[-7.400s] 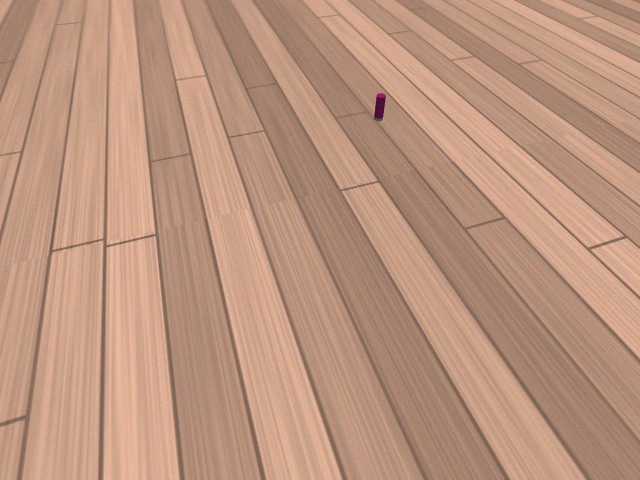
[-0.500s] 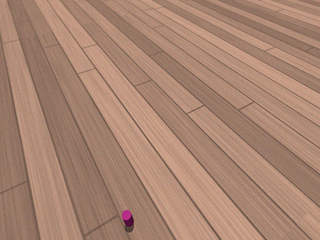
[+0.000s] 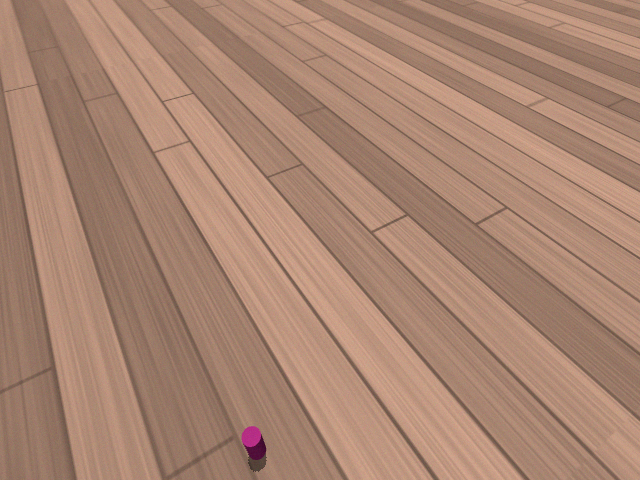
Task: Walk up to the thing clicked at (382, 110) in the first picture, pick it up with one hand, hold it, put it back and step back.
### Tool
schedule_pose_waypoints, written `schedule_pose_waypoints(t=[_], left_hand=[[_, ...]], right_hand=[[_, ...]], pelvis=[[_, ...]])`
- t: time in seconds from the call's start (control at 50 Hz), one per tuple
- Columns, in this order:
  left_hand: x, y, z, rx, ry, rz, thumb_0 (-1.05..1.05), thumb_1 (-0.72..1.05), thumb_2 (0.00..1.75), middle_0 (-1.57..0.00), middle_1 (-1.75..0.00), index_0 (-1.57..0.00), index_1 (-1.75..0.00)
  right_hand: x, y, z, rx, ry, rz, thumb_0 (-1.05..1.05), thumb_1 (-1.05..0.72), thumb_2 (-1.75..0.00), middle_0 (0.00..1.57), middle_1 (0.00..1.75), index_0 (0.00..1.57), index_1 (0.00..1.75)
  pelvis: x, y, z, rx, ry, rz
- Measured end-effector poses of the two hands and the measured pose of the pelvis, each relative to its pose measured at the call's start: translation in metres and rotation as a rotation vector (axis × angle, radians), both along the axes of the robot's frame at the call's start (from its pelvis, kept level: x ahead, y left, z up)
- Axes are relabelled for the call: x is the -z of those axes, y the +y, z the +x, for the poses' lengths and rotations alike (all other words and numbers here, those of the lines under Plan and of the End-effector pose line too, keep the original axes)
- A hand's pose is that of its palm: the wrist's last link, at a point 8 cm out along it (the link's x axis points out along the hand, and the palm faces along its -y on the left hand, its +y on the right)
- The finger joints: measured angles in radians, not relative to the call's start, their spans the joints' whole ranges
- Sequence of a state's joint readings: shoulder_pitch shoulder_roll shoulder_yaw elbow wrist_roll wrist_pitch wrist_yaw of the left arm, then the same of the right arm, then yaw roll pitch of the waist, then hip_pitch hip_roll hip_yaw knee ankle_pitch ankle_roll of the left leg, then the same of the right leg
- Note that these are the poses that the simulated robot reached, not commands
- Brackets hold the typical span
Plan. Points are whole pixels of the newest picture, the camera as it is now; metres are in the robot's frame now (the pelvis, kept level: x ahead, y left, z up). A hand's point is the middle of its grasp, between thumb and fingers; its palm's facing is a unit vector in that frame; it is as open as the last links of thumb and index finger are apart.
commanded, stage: stand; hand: left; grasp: from the side
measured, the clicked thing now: (254, 443) +0.37 +0.20 -0.72
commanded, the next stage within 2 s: go down in 1.20 s
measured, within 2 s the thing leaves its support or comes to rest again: neither
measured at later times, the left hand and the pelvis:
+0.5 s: hand out of the picture +0.06 +0.26 -0.16, palm faces -0.02 -0.94 -0.34, open 7.4 cm; pelvis -0.01 +0.00 +0.00, yaw +0 degrees
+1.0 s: hand out of the picture +0.06 +0.26 -0.16, palm faces -0.02 -0.94 -0.34, open 7.4 cm; pelvis +0.00 +0.00 +0.00, yaw +0 degrees
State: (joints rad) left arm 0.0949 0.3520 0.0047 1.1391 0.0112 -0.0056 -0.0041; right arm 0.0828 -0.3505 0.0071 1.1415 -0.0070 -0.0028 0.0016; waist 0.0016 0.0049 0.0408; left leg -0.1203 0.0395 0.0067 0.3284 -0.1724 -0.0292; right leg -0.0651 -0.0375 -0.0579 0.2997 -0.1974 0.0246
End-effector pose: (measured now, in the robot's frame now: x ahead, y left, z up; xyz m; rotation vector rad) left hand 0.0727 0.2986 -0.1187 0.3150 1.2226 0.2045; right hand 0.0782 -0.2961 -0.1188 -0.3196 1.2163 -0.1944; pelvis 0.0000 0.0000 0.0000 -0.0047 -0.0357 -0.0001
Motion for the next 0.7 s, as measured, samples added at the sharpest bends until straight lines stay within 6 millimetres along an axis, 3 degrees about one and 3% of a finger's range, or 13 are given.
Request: schedule_pose_waypoints(t=[0.7], left_hand=[[0.002,0.003,-0.018,-0.003,0.026,0.0,0.0,0.91,0.89,-0.21,-0.3,-0.2,-0.3]], right_hand=[[0.001,0.001,-0.017,0.004,0.023,0.0,0.01,-0.91,-0.9,0.21,0.3,0.2,0.3]], pelvis=[[0.0,0.002,-0.006,0.002,-0.004,0.001]])
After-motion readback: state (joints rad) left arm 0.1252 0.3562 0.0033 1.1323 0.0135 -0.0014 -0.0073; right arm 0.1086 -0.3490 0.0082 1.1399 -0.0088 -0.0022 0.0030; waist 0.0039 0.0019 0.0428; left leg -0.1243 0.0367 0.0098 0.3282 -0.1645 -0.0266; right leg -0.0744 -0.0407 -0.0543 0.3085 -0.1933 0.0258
